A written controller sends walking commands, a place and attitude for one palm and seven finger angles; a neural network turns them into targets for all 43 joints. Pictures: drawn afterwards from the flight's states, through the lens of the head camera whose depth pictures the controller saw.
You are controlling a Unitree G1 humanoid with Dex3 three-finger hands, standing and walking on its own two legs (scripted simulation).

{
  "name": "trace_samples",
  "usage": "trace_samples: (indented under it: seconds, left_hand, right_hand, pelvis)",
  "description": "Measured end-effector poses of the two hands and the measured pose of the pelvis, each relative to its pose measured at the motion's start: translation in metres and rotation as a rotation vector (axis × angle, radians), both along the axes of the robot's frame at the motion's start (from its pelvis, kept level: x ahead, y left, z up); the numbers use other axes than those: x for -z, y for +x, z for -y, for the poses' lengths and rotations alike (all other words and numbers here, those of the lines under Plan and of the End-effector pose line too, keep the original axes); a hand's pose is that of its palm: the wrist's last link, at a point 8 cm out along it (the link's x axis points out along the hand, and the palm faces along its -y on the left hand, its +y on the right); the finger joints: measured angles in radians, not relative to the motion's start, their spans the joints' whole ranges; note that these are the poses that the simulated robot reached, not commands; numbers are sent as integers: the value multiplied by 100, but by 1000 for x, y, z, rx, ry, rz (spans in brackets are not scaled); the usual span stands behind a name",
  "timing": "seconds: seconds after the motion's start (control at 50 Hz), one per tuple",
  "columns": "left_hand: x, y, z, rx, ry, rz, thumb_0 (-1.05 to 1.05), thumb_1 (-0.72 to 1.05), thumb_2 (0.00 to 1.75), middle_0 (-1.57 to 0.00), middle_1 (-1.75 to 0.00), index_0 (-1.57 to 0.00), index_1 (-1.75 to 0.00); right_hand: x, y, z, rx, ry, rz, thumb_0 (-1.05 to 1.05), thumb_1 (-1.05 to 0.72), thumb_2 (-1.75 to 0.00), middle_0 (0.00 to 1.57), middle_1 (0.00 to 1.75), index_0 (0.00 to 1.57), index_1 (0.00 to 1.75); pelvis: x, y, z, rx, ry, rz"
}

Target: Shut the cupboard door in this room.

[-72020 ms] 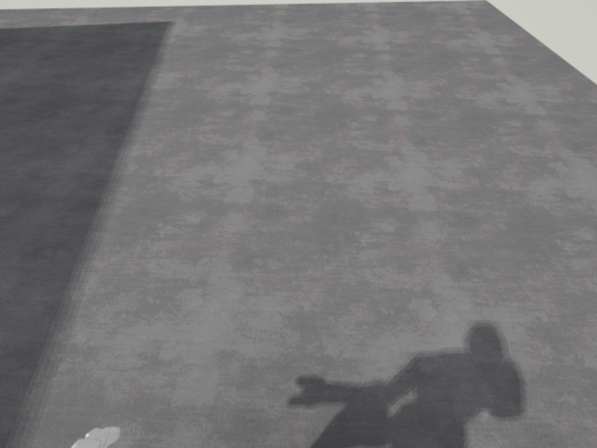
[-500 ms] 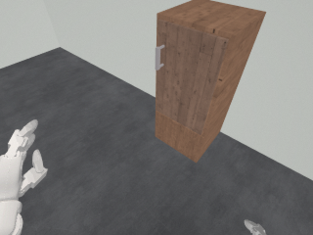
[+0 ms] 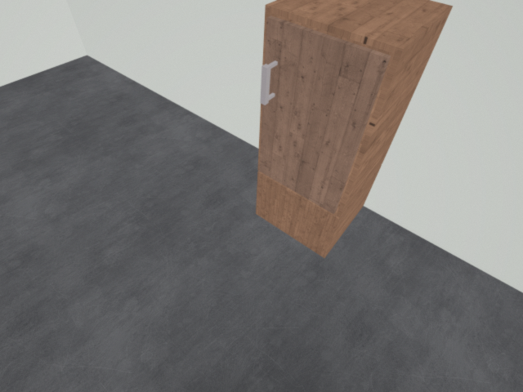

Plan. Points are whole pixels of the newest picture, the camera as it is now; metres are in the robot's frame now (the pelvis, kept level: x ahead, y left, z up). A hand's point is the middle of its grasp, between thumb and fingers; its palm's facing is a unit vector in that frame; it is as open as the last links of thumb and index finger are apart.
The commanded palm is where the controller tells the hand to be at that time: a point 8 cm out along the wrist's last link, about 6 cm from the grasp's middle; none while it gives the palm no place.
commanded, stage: let the arm hang, fingers relaxed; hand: left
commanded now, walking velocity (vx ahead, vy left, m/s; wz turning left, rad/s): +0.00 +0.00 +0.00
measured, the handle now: (269, 82) +0.95 +0.04 -0.02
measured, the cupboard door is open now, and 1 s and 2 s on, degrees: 0 0 0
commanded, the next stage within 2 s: look to check the result in 0.54 s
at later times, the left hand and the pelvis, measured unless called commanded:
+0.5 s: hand out of the picture +0.00 +0.17 -0.18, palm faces +0.01 -0.98 -0.19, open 7.3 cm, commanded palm none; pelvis +0.00 -0.01 +0.00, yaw -1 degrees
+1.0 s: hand out of the picture +0.02 +0.18 -0.17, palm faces -0.01 -0.97 -0.24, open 7.3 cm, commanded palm none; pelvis +0.02 -0.02 +0.00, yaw -1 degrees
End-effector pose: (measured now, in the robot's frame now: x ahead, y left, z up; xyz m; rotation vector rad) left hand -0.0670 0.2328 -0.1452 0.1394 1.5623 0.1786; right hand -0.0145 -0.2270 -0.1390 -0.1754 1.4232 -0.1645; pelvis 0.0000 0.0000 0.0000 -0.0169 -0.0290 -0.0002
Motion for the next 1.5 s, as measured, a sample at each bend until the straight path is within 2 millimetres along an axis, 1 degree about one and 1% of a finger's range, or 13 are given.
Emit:
trace_samples:
  seconds: [0.06,0.12,0.2,0.3,0.4,0.5,0.76,0.92,1.12,1.24,1.36,1.5]
  left_hand:
    - [-2,-4,-2,1,6,-13,0,93,90,-19,-30,-20,-30]
    - [-3,0,-2,5,8,-1,0,92,90,-19,-30,-20,-30]
    - [-1,13,1,15,5,40,0,92,90,-19,-30,-20,-30]
    - [1,35,8,29,-2,101,0,91,90,-19,-30,-20,-30]
    - [1,53,14,41,-9,150,0,91,90,-19,-30,-20,-30]
    - [1,64,18,49,-9,172,0,91,90,-19,-30,-20,-30]
    - [-2,69,15,59,15,145,0,91,90,-20,-30,-20,-30]
    - [-4,78,11,65,32,144,0,91,90,-20,-30,-20,-30]
    - [-7,100,9,80,42,183,0,91,90,-20,-30,-20,-30]
    - [-9,111,9,86,46,202,0,91,90,-20,-30,-21,-30]
    - [-10,118,7,89,51,207,0,91,90,-20,-30,-21,-30]
    - [-11,122,5,88,59,203,0,91,90,-20,-30,-21,-30]
  right_hand:
    - [3,-10,-5,17,11,-17,0,-92,-90,20,30,20,30]
    - [5,-14,-10,30,22,-21,0,-91,-90,20,30,20,30]
    - [7,-15,-13,40,31,-11,0,-91,-90,20,30,20,30]
    - [8,-11,-13,48,37,14,0,-91,-90,20,30,20,30]
    - [8,-4,-8,50,35,38,0,-91,-90,20,30,20,30]
    - [7,1,-1,49,28,50,0,-91,-90,20,30,20,30]
    - [4,8,21,41,1,31,0,-91,-90,19,30,20,30]
    - [2,22,32,28,-14,37,0,-91,-90,19,30,20,30]
    - [-1,49,41,8,-25,83,0,-91,-90,20,30,20,30]
    - [-3,62,45,-2,-30,102,0,-91,-90,20,30,20,30]
    - [-4,69,48,-7,-35,106,0,-91,-90,20,30,20,30]
    - [-4,71,51,-9,-40,98,0,-91,-90,20,30,20,30]
  pelvis:
    - [0,0,-3,4,4,3]
    - [0,0,-4,7,7,4]
    - [0,-1,-4,11,11,3]
    - [0,0,-2,14,14,4]
    - [0,1,1,15,15,5]
    - [0,2,6,16,15,8]
    - [-1,8,15,19,14,6]
    - [-2,14,19,19,13,7]
    - [-3,21,22,20,14,8]
    - [-4,25,23,19,14,6]
    - [-4,29,24,19,16,4]
    - [-4,34,25,18,18,3]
